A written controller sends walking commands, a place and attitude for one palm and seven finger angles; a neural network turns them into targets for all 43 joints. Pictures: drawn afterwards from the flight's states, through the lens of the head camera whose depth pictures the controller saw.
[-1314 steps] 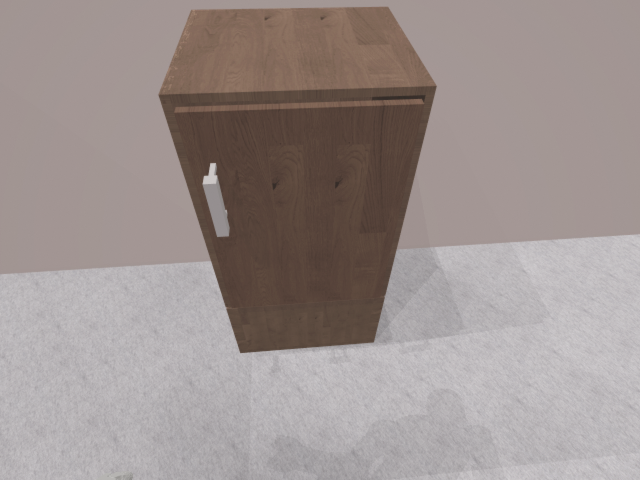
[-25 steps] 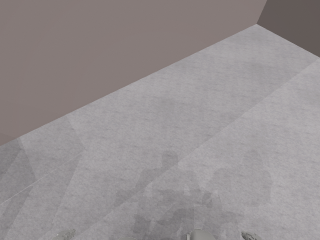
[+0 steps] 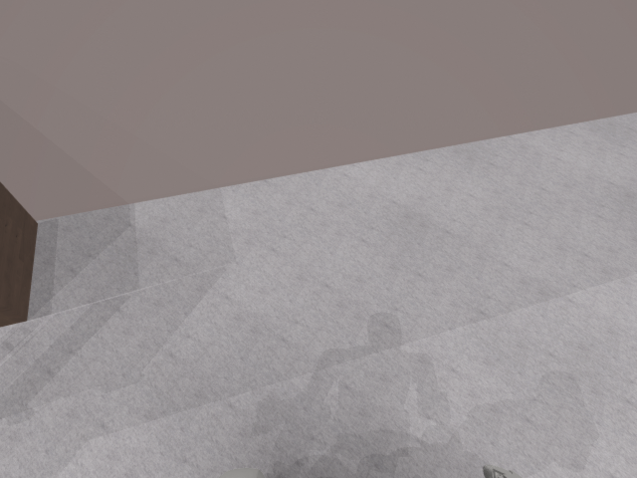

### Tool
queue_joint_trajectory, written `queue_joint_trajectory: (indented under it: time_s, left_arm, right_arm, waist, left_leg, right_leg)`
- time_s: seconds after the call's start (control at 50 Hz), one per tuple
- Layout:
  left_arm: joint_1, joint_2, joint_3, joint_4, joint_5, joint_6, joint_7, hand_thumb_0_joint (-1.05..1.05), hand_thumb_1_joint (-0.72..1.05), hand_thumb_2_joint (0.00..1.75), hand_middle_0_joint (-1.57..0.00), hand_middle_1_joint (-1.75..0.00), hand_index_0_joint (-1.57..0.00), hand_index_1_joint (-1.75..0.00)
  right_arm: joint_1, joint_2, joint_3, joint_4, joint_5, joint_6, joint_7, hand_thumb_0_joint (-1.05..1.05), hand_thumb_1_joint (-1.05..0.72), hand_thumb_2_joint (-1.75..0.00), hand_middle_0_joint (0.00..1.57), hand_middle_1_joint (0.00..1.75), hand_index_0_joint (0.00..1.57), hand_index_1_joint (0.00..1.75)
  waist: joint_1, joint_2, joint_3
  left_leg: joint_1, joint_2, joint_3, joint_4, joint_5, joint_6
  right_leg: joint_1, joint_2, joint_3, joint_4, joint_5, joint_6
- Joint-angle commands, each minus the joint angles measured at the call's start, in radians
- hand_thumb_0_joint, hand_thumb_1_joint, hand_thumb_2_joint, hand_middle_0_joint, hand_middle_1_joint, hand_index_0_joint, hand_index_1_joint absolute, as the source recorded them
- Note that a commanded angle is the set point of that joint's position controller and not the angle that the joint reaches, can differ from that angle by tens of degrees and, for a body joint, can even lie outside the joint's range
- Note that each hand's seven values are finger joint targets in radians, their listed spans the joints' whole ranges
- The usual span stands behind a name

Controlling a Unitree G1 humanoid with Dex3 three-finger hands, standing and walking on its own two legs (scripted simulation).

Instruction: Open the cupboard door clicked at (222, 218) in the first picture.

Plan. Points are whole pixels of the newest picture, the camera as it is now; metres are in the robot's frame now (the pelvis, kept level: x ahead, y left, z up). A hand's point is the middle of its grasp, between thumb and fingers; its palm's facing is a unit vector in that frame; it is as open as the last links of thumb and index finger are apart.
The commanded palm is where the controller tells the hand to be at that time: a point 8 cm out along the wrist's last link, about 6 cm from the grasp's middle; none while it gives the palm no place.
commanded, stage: turn to face it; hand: left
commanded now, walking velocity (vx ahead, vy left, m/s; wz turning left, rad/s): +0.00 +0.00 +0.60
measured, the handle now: out of the picture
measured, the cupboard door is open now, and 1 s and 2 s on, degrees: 43 43 43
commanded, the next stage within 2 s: take the last steps up to it in 1.84 s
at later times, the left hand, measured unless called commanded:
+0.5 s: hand out of the picture +0.07 +0.17 -0.13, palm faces +0.29 -0.91 -0.29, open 7.4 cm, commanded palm none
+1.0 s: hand out of the picture -0.02 +0.20 -0.15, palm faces +0.60 -0.76 -0.25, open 7.4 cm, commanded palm none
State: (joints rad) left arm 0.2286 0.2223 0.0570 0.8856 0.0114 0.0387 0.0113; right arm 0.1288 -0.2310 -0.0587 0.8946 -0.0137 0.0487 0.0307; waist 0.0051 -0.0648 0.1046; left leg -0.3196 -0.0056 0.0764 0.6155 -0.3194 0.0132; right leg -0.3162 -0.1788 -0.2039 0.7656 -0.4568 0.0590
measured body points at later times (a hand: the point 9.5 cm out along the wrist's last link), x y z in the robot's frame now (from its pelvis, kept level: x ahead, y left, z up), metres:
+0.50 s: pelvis +0.02 -0.05 +0.01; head +0.07 -0.06 +0.46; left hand +0.05 +0.22 -0.11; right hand +0.16 -0.30 -0.14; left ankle -0.04 +0.07 -0.65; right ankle +0.04 -0.17 -0.72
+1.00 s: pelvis +0.03 -0.03 +0.02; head +0.06 +0.02 +0.46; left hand -0.06 +0.24 -0.13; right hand +0.25 -0.18 -0.11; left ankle -0.01 +0.06 -0.72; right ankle +0.11 -0.18 -0.65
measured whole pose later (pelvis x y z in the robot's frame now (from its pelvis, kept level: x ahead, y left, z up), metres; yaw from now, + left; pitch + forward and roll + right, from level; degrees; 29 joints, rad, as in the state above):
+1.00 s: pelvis +0.03 -0.03 +0.02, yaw +35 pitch +2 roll -2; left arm 0.16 0.27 0.08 0.88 0.01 0.06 0.01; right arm 0.16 -0.21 -0.03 0.90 -0.02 0.03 0.00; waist 0.01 -0.03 0.09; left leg -0.29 -0.03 -0.05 0.49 -0.23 0.04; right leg -0.49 -0.08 0.00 1.03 -0.41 0.09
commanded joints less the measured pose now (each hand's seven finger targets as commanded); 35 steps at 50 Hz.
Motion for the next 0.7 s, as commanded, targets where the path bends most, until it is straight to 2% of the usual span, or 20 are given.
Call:
queue_joint_trajectory:
  time_s: [0.0, 0.06, 0.1, 0.16, 0.24, 0.26, 0.28, 0.3, 0.32, 0.34, 0.36, 0.38, 0.4, 0.42, 0.44, 0.46, 0.54, 0.6, 0.64, 0.68]
  left_arm:
    - [-0.140, 0.108, 0.026, -0.140, 0.008, -0.009, 0.011, 0.00, 0.90, 0.90, -0.20, -0.30, -0.20, -0.30]
    - [-0.087, 0.109, 0.032, -0.088, 0.005, -0.004, 0.000, 0.00, 0.90, 0.90, -0.20, -0.30, -0.20, -0.30]
    - [-0.067, 0.105, 0.033, -0.077, 0.004, -0.004, -0.005, 0.00, 0.90, 0.90, -0.20, -0.30, -0.20, -0.30]
    - [-0.091, 0.101, 0.030, -0.086, 0.003, -0.002, -0.005, 0.00, 0.90, 0.90, -0.20, -0.30, -0.20, -0.30]
    - [-0.114, 0.101, 0.023, -0.108, -0.002, -0.008, -0.003, 0.00, 0.90, 0.90, -0.20, -0.30, -0.20, -0.30]
    - [-0.093, 0.101, 0.024, -0.104, -0.004, -0.011, -0.001, 0.00, 0.90, 0.90, -0.20, -0.30, -0.20, -0.30]
    - [-0.066, 0.104, 0.024, -0.096, -0.006, -0.014, 0.000, 0.00, 0.90, 0.90, -0.20, -0.30, -0.20, -0.30]
    - [-0.019, 0.114, 0.029, -0.088, -0.005, -0.020, 0.001, 0.00, 0.90, 0.90, -0.20, -0.30, -0.20, -0.30]
    - [0.034, 0.136, 0.037, -0.076, -0.004, -0.031, 0.006, 0.00, 0.90, 0.90, -0.20, -0.30, -0.20, -0.30]
    - [0.068, 0.225, 0.055, -0.069, 0.012, -0.043, 0.016, 0.00, 0.90, 0.90, -0.20, -0.30, -0.20, -0.30]
    - [0.066, 0.287, 0.061, -0.078, 0.019, -0.042, 0.021, 0.00, 0.90, 0.90, -0.20, -0.30, -0.20, -0.30]
    - [0.040, 0.259, 0.048, -0.084, 0.011, -0.042, 0.023, 0.00, 0.90, 0.90, -0.20, -0.30, -0.20, -0.30]
    - [-0.034, 0.208, 0.040, -0.102, 0.011, -0.040, 0.026, 0.00, 0.90, 0.90, -0.20, -0.30, -0.20, -0.30]
    - [-0.070, 0.176, 0.033, -0.107, 0.008, -0.040, 0.025, 0.00, 0.90, 0.90, -0.20, -0.30, -0.20, -0.30]
    - [-0.083, 0.152, 0.023, -0.111, 0.005, -0.041, 0.023, 0.00, 0.90, 0.90, -0.20, -0.30, -0.20, -0.30]
    - [-0.078, 0.138, 0.020, -0.111, 0.005, -0.045, 0.023, 0.00, 0.90, 0.90, -0.20, -0.30, -0.20, -0.30]
    - [0.005, 0.167, 0.033, -0.085, 0.012, -0.048, 0.024, 0.00, 0.90, 0.90, -0.20, -0.30, -0.20, -0.30]
    - [0.053, 0.193, 0.044, -0.061, 0.019, -0.046, 0.022, 0.00, 0.90, 0.90, -0.20, -0.30, -0.20, -0.30]
    - [0.053, 0.210, 0.052, -0.057, 0.018, -0.043, 0.018, 0.00, 0.90, 0.90, -0.20, -0.30, -0.20, -0.30]
    - [0.026, 0.213, 0.055, -0.059, 0.008, -0.040, 0.011, 0.00, 0.90, 0.90, -0.20, -0.30, -0.20, -0.30]
  right_arm:
    - [0.194, -0.251, -0.062, -0.020, -0.012, -0.031, -0.043, 0.00, -0.90, -0.90, 0.20, 0.30, 0.20, 0.30]
    - [0.086, -0.202, -0.042, -0.044, -0.009, -0.040, -0.055, 0.00, -0.90, -0.90, 0.20, 0.30, 0.20, 0.30]
    - [0.071, -0.196, -0.039, -0.049, -0.007, -0.043, -0.055, 0.00, -0.90, -0.90, 0.20, 0.30, 0.20, 0.30]
    - [0.081, -0.204, -0.043, -0.039, -0.009, -0.039, -0.050, 0.00, -0.90, -0.90, 0.20, 0.30, 0.20, 0.30]
    - [0.071, -0.210, -0.055, -0.044, -0.014, -0.029, -0.045, 0.00, -0.90, -0.90, 0.20, 0.30, 0.20, 0.30]
    - [0.053, -0.218, -0.058, -0.052, -0.015, -0.026, -0.044, 0.00, -0.90, -0.90, 0.20, 0.30, 0.20, 0.30]
    - [0.040, -0.219, -0.061, -0.057, -0.012, -0.023, -0.044, 0.00, -0.90, -0.90, 0.20, 0.30, 0.20, 0.30]
    - [0.017, -0.215, -0.062, -0.064, -0.007, -0.022, -0.043, 0.00, -0.90, -0.90, 0.20, 0.30, 0.20, 0.30]
    - [0.001, -0.190, -0.061, -0.072, -0.001, -0.022, -0.041, 0.00, -0.90, -0.90, 0.20, 0.30, 0.20, 0.30]
    - [0.017, -0.125, -0.053, -0.085, 0.010, -0.023, -0.035, 0.00, -0.90, -0.90, 0.20, 0.30, 0.20, 0.30]
    - [0.005, -0.102, -0.050, -0.108, 0.008, -0.022, -0.032, 0.00, -0.90, -0.90, 0.20, 0.30, 0.20, 0.30]
    - [0.012, -0.136, -0.054, -0.097, -0.001, -0.015, -0.026, 0.00, -0.90, -0.90, 0.20, 0.30, 0.20, 0.30]
    - [0.037, -0.120, -0.058, -0.087, -0.002, -0.006, -0.020, 0.00, -0.90, -0.90, 0.20, 0.30, 0.20, 0.30]
    - [0.036, -0.116, -0.056, -0.057, -0.004, 0.002, -0.018, 0.00, -0.90, -0.90, 0.20, 0.30, 0.20, 0.30]
    - [0.034, -0.121, -0.053, -0.045, -0.004, 0.006, -0.012, 0.00, -0.90, -0.90, 0.20, 0.30, 0.20, 0.30]
    - [0.034, -0.109, -0.049, -0.047, -0.003, 0.007, -0.008, 0.00, -0.90, -0.90, 0.20, 0.30, 0.20, 0.30]
    - [-0.043, -0.069, -0.030, -0.061, 0.004, 0.007, 0.000, 0.00, -0.90, -0.90, 0.20, 0.30, 0.20, 0.30]
    - [-0.082, -0.052, -0.019, -0.075, 0.006, -0.005, 0.003, 0.00, -0.90, -0.90, 0.20, 0.30, 0.20, 0.30]
    - [-0.061, -0.060, -0.017, -0.076, 0.006, -0.011, 0.000, 0.00, -0.90, -0.90, 0.20, 0.30, 0.20, 0.30]
    - [0.014, -0.089, -0.025, -0.058, 0.002, -0.017, -0.003, 0.00, -0.90, -0.90, 0.20, 0.30, 0.20, 0.30]
  waist:
    - [-0.097, 0.264, -0.203]
    - [-0.034, 0.211, -0.166]
    - [-0.017, 0.194, -0.162]
    - [-0.024, 0.216, -0.146]
    - [-0.030, 0.245, -0.147]
    - [-0.020, 0.266, -0.146]
    - [-0.009, 0.245, -0.152]
    - [0.018, 0.228, -0.156]
    - [0.045, 0.165, -0.176]
    - [0.061, -0.079, -0.198]
    - [0.066, -0.275, -0.172]
    - [0.043, -0.182, -0.149]
    - [0.001, -0.116, -0.120]
    - [-0.017, -0.191, -0.107]
    - [-0.026, -0.201, -0.097]
    - [-0.026, -0.203, -0.098]
    - [0.014, -0.110, -0.120]
    - [0.044, -0.137, -0.129]
    - [0.036, -0.159, -0.144]
    - [-0.015, -0.113, -0.163]
  left_leg:
    - [0.291, 0.375, -0.446, -0.233, 0.670, 0.225]
    - [0.215, 0.259, -0.322, -0.236, 0.615, 0.149]
    - [0.196, 0.227, -0.297, -0.244, 0.549, 0.134]
    - [0.175, 0.215, -0.328, -0.261, 0.466, 0.139]
    - [0.132, 0.202, -0.386, -0.234, 0.450, 0.141]
    - [0.103, 0.200, -0.399, -0.220, 0.450, 0.138]
    - [0.063, 0.186, -0.412, -0.198, 0.434, 0.127]
    - [0.015, 0.166, -0.405, -0.165, 0.400, 0.106]
    - [-0.063, 0.119, -0.383, -0.103, 0.292, 0.065]
    - [-0.244, 0.003, -0.262, 0.084, 0.000, -0.009]
    - [-0.308, -0.083, -0.124, 0.359, -0.320, -0.058]
    - [-0.280, -0.022, -0.171, 0.530, -0.299, -0.046]
    - [-0.272, -0.004, -0.166, 0.586, -0.217, -0.048]
    - [-0.284, 0.018, -0.142, 0.632, -0.169, -0.064]
    - [-0.282, 0.031, -0.122, 0.642, -0.122, -0.076]
    - [-0.276, 0.033, -0.101, 0.612, -0.105, -0.084]
    - [-0.221, 0.029, -0.029, 0.365, -0.117, -0.092]
    - [-0.157, 0.017, 0.015, 0.183, -0.134, -0.079]
    - [-0.091, 0.006, 0.036, 0.075, -0.105, -0.064]
    - [0.080, -0.009, 0.043, -0.090, 0.066, -0.047]
  right_leg:
    - [-0.333, 0.042, 0.202, 0.413, -0.123, 0.014]
    - [-0.277, 0.066, 0.217, 0.410, 0.035, 0.026]
    - [-0.239, 0.082, 0.205, 0.352, 0.065, 0.030]
    - [-0.205, 0.105, 0.198, 0.244, 0.060, 0.033]
    - [-0.096, 0.147, 0.180, 0.039, 0.029, 0.023]
    - [-0.044, 0.159, 0.174, -0.018, 0.034, 0.019]
    - [0.027, 0.175, 0.168, -0.090, 0.076, 0.014]
    - [0.113, 0.179, 0.164, -0.195, 0.159, 0.012]
    - [0.242, 0.142, 0.187, -0.352, 0.250, 0.007]
    - [0.396, -0.085, 0.408, -0.485, 0.243, -0.052]
    - [0.312, -0.320, 0.620, -0.520, 0.363, -0.172]
    - [0.201, -0.316, 0.551, -0.497, 0.379, -0.215]
    - [0.159, -0.257, 0.445, -0.491, 0.365, -0.208]
    - [0.164, -0.184, 0.382, -0.463, 0.441, -0.185]
    - [0.170, -0.143, 0.284, -0.437, 0.551, -0.170]
    - [0.186, -0.132, 0.229, -0.425, 0.630, -0.166]
    - [0.278, -0.145, 0.160, -0.381, 0.737, -0.165]
    - [0.309, -0.168, 0.143, -0.327, 0.802, -0.167]
    - [0.297, -0.180, 0.125, -0.280, 0.816, -0.156]
    - [0.196, -0.156, 0.069, -0.179, 0.717, -0.100]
